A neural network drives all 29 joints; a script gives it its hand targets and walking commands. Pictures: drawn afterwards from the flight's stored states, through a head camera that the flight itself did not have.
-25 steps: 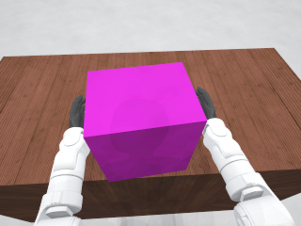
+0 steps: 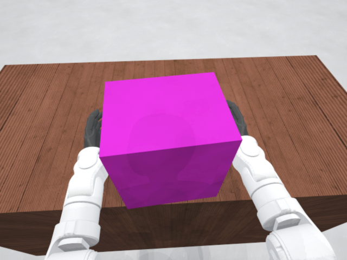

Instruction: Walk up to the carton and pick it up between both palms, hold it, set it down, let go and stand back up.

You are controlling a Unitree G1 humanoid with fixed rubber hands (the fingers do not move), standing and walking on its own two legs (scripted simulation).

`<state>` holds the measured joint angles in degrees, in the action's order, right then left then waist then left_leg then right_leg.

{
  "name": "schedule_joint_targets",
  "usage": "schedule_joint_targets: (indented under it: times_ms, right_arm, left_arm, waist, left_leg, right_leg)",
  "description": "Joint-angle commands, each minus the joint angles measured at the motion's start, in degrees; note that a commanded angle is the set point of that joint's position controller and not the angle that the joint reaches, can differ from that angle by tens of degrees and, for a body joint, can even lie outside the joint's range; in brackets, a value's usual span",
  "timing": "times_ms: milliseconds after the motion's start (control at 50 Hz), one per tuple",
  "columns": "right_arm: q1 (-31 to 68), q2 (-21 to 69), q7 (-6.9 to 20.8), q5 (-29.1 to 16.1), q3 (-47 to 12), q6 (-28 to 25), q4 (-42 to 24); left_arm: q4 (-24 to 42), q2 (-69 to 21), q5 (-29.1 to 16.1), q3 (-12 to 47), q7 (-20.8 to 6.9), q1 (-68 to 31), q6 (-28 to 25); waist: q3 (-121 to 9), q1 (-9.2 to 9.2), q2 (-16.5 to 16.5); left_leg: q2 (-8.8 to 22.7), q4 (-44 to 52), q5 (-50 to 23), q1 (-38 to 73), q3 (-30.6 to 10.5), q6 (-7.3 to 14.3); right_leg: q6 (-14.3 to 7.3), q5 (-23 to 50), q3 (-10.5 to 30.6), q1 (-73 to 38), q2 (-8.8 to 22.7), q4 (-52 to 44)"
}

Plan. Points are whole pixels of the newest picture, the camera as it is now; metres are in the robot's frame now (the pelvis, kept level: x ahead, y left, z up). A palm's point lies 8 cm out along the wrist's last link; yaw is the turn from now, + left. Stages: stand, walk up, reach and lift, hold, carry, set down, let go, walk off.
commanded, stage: reach and lift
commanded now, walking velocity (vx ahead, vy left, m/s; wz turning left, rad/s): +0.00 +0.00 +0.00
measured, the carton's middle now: (167, 145) +0.38 +0.04 +0.05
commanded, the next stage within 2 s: none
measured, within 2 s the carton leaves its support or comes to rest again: leaves its support in 0.18 s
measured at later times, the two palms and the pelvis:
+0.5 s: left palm (90, 140) +0.36 +0.20 +0.10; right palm (240, 129) +0.39 -0.12 +0.10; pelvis +0.00 +0.00 +0.00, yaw +0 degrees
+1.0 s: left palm (87, 137) +0.35 +0.20 +0.12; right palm (246, 129) +0.38 -0.13 +0.12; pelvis -0.01 +0.00 +0.00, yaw +0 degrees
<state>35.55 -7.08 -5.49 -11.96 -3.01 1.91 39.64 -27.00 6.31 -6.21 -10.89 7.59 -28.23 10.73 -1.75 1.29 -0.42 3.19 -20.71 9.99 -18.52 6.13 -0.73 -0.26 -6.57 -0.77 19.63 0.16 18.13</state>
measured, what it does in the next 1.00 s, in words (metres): stands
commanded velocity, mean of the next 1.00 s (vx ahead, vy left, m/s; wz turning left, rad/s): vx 0.00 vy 0.00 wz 0.00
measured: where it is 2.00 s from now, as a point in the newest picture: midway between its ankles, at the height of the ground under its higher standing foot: outside the picture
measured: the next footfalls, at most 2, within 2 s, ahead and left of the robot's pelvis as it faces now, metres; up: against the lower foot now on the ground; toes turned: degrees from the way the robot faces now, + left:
none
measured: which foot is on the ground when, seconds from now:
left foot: down 0.00-1.00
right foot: down 0.00-1.00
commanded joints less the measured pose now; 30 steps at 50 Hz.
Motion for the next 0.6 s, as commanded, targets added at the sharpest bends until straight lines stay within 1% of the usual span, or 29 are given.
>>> schedule_joint_targets:
  times_ms: [0, 20, 40, 60, 80, 100, 120, 140, 160, 180, 200, 220, 240, 260, 280, 300, 320, 340, 360, 380, 400, 420, 440, 460, 480, 500, 540, 560, 580]
  right_arm:
    - [32.8, 7.0, 1.5, 4.9, -3.1, -6.4, -15.8]
    - [32.5, 8.8, 1.4, 5.9, -2.5, -5.6, -13.6]
    - [37.7, 12.4, 2.4, 6.9, -1.5, -5.0, -13.4]
    - [36.3, 19.5, 4.1, 6.0, -7.6, -7.3, -19.1]
    - [37.4, 25.3, 5.4, 7.4, -9.3, -7.3, -19.8]
    - [35.8, 29.5, 6.7, 10.2, -9.4, -8.1, -18.4]
    - [39.8, 34.2, 7.7, 11.0, -12.8, -7.5, -18.5]
    - [35.6, 36.7, 8.6, 10.8, -15.5, -8.3, -18.0]
    - [39.6, 37.0, 8.8, 11.2, -15.6, -7.8, -17.0]
    - [36.3, 38.8, 9.0, 11.0, -17.0, -8.1, -15.1]
    - [35.7, 39.5, 8.6, 10.7, -18.0, -8.6, -18.8]
    - [36.6, 37.9, 8.8, 11.8, -16.1, -7.9, -14.4]
    - [34.7, 36.3, 9.2, 11.5, -15.8, -7.4, -13.8]
    - [35.6, 34.8, 9.3, 12.0, -14.9, -7.3, -13.4]
    - [35.8, 33.0, 9.2, 14.0, -12.2, -7.2, -12.5]
    - [43.5, 33.3, 9.2, 13.1, -11.7, -6.5, -12.8]
    - [36.9, 36.5, 9.4, 11.4, -14.9, -8.5, -13.2]
    - [34.8, 33.8, 9.7, 12.2, -13.3, -8.8, -11.1]
    - [40.2, 33.8, 9.3, 11.1, -13.1, -8.1, -14.5]
    - [40.9, 33.6, 9.4, 12.6, -10.6, -8.1, -11.3]
    - [40.5, 35.9, 9.5, 10.7, -14.1, -9.6, -15.0]
    - [39.6, 34.7, 9.3, 10.9, -14.6, -9.0, -13.0]
    - [41.6, 35.7, 9.4, 10.1, -15.9, -9.7, -16.5]
    - [39.7, 33.4, 8.9, 12.5, -12.3, -9.4, -11.0]
    - [39.7, 33.2, 8.9, 12.2, -11.2, -9.2, -8.2]
    - [40.4, 34.4, 9.6, 12.3, -10.8, -8.8, -7.9]
    - [40.8, 34.7, 9.4, 11.1, -13.2, -9.9, -11.1]
    - [45.0, 34.1, 9.2, 9.9, -13.2, -10.2, -15.0]
    - [41.9, 33.9, 8.9, 11.0, -12.9, -8.2, -12.0]
  left_arm:
    - [14.7, -11.1, 7.3, 7.9, -3.4, -30.3, -5.1]
    - [12.3, -10.1, 8.1, 7.0, -3.7, -33.0, -5.1]
    - [9.9, -13.1, 7.0, 10.6, -4.5, -39.8, -5.6]
    - [16.5, -21.9, 5.7, 15.7, -5.7, -36.8, -6.7]
    - [12.6, -26.8, 7.3, 17.6, -7.6, -38.1, -6.6]
    - [11.9, -30.1, 8.3, 18.9, -8.4, -38.6, -8.1]
    - [9.7, -32.5, 8.5, 20.3, -9.7, -41.6, -7.8]
    - [13.3, -34.1, 9.1, 21.7, -9.6, -38.8, -8.5]
    - [10.4, -34.0, 9.0, 23.9, -10.0, -44.7, -8.3]
    - [13.6, -34.6, 8.9, 23.1, -9.6, -43.5, -8.5]
    - [13.4, -35.7, 8.1, 24.4, -9.8, -40.3, -8.8]
    - [9.5, -34.5, 8.9, 23.1, -9.6, -42.8, -8.3]
    - [9.2, -36.2, 9.8, 24.0, -9.6, -36.7, -6.7]
    - [9.4, -36.5, 9.7, 24.2, -9.9, -40.0, -6.9]
    - [8.5, -35.0, 11.3, 22.3, -10.2, -40.8, -6.1]
    - [4.5, -34.2, 9.5, 22.4, -10.9, -48.7, -5.0]
    - [17.0, -37.3, 9.0, 23.9, -10.1, -45.8, -6.9]
    - [13.6, -37.3, 10.5, 23.8, -9.4, -42.7, -6.6]
    - [11.4, -36.4, 9.6, 23.2, -10.2, -45.7, -5.5]
    - [7.1, -35.2, 11.6, 21.1, -10.4, -46.8, -5.8]
    - [12.7, -36.6, 10.3, 22.7, -10.1, -44.9, -6.6]
    - [11.1, -35.7, 9.8, 22.6, -10.2, -45.2, -6.4]
    - [12.3, -36.7, 9.7, 22.8, -10.5, -42.2, -5.9]
    - [9.7, -36.2, 11.1, 22.5, -10.7, -44.9, -5.6]
    - [6.1, -34.9, 11.9, 19.6, -10.8, -45.2, -4.9]
    - [9.4, -37.2, 11.9, 19.8, -10.5, -47.4, -5.3]
    - [12.9, -37.6, 10.0, 22.6, -10.1, -46.2, -5.2]
    - [10.6, -37.2, 10.5, 21.6, -10.1, -45.4, -4.3]
    - [7.2, -37.1, 11.5, 20.9, -10.5, -43.9, -2.3]
  waist:
    - [-41.3, 7.56, 4.3]
    - [-37.1, 6.68, 5.5]
    - [-38.3, 4.92, 4.8]
    - [-45.2, 5.47, 5.7]
    - [-43.8, 5.33, 3.7]
    - [-43.8, 4.88, 4.6]
    - [-45.7, 5.66, 3.1]
    - [-48.5, 7.25, 4.0]
    - [-48.3, 5.06, 4.5]
    - [-48.5, 6.26, 4.8]
    - [-49.1, 6.42, 2.4]
    - [-45.5, 5.14, 3.5]
    - [-43.6, 4.72, 4.2]
    - [-42.7, 3.82, 4.0]
    - [-40.7, 3.71, 6.4]
    - [-38.2, 3.83, 5.0]
    - [-45.1, 4.80, 6.4]
    - [-42.0, 3.73, 7.5]
    - [-40.6, 3.90, 4.9]
    - [-36.9, 3.61, 3.0]
    - [-42.7, 5.27, 4.3]
    - [-40.5, 5.33, 3.4]
    - [-40.7, 6.18, 4.1]
    - [-33.7, 3.17, 3.5]
    - [-31.4, 4.34, 3.3]
    - [-32.5, 4.32, 3.4]
    - [-36.3, 5.07, 4.4]
    - [-36.8, 6.46, 3.5]
    - [-30.3, 5.28, 2.8]
  left_leg:
    - [-2.9, -5.8, -34.4, 16.9, -2.9, -4.5]
    - [-3.5, -5.0, -31.6, 15.3, -2.6, -4.3]
    - [-3.3, -4.8, -29.0, 13.5, -2.0, -4.5]
    - [-3.2, -5.3, -35.5, 17.8, -2.6, -5.3]
    - [-3.7, -4.6, -34.2, 16.1, -1.6, -5.0]
    - [-3.7, -5.1, -34.7, 16.4, -2.0, -5.3]
    - [-4.4, -3.8, -31.7, 12.6, -1.5, -4.5]
    - [-4.4, -4.3, -33.9, 14.2, -1.6, -4.6]
    - [-4.5, -4.2, -31.8, 12.1, -1.9, -4.6]
    - [-4.4, -3.8, -34.0, 13.2, -1.2, -5.1]
    - [-4.3, -3.6, -34.0, 13.5, -1.5, -4.9]
    - [-4.2, -3.0, -32.9, 12.2, -2.0, -4.9]
    - [-4.0, -2.9, -33.8, 14.2, -2.7, -5.2]
    - [-3.7, -3.3, -34.9, 16.3, -3.7, -5.5]
    - [-3.4, -3.0, -33.3, 17.0, -2.8, -6.0]
    - [-3.7, -3.6, -27.9, 13.4, -2.0, -4.9]
    - [-3.9, -3.7, -34.7, 19.2, -2.0, -5.3]
    - [-3.3, -3.0, -34.9, 21.3, -2.9, -6.2]
    - [-3.7, -3.6, -34.0, 17.7, -2.3, -5.7]
    - [-3.4, -1.8, -29.2, 15.9, -2.4, -5.0]
    - [-3.7, -2.9, -32.9, 16.8, -2.2, -4.9]
    - [-4.2, -2.3, -30.0, 15.2, -1.8, -4.6]
    - [-4.3, -2.0, -30.6, 15.3, -2.0, -4.4]
    - [-3.6, -0.8, -28.2, 16.4, -2.6, -4.8]
    - [-3.6, -0.3, -24.5, 15.4, -1.7, -4.0]
    - [-3.7, 0.4, -23.7, 16.5, -1.7, -4.4]
    - [-3.6, -0.6, -28.1, 17.1, -1.6, -4.2]
    - [-4.1, -0.8, -26.8, 15.4, -1.5, -3.9]
    - [-3.9, 0.4, -22.1, 14.3, -1.6, -3.2]
  right_leg:
    - [-0.1, 15.1, -1.8, -14.3, -4.1, 0.1]
    - [0.1, 13.9, -1.5, -14.7, -3.7, -0.3]
    - [-0.2, 12.6, -1.5, -13.7, -3.7, 0.1]
    - [-0.4, 17.8, -2.1, -15.5, -4.1, 0.4]
    - [0.2, 18.8, -2.6, -17.1, -3.8, 0.1]
    - [0.7, 20.3, -2.5, -17.5, -3.4, 0.4]
    - [1.1, 18.6, -1.7, -19.8, -3.1, 0.5]
    - [1.2, 23.5, -1.6, -20.8, -2.8, 1.6]
    - [1.4, 21.9, -1.3, -21.5, -2.5, 1.9]
    - [1.8, 24.7, -1.2, -23.2, -2.7, 2.2]
    - [2.2, 26.0, -1.1, -25.0, -2.9, 2.1]
    - [2.0, 25.9, -0.9, -24.1, -2.7, 2.2]
    - [1.8, 23.6, -1.7, -22.8, -3.4, 1.3]
    - [1.9, 21.2, -2.6, -22.2, -3.0, 0.2]
    - [1.1, 18.2, -2.5, -20.7, -3.1, -0.7]
    - [0.9, 13.2, -2.5, -19.6, -3.0, -0.2]
    - [1.4, 18.5, -2.7, -22.3, -3.1, 0.4]
    - [1.0, 16.0, -3.0, -20.3, -3.5, -1.1]
    - [0.8, 17.6, -3.0, -22.0, -3.5, -0.6]
    - [1.0, 14.7, -2.9, -21.5, -3.3, -1.1]
    - [1.1, 20.4, -2.1, -25.6, -3.2, 0.3]
    - [1.4, 18.0, -1.8, -24.8, -3.0, -0.3]
    - [1.7, 20.4, -2.6, -26.4, -3.0, 0.3]
    - [1.1, 14.8, -2.8, -23.6, -3.2, -1.1]
    - [1.0, 12.1, -2.3, -22.2, -3.0, -1.9]
    - [0.7, 9.4, -2.7, -23.1, -3.2, -2.4]
    - [0.7, 13.1, -3.3, -23.1, -3.4, -1.2]
    - [0.7, 13.1, -2.6, -23.8, -3.4, -1.6]
    - [0.9, 10.6, -2.6, -23.3, -3.2, -2.2]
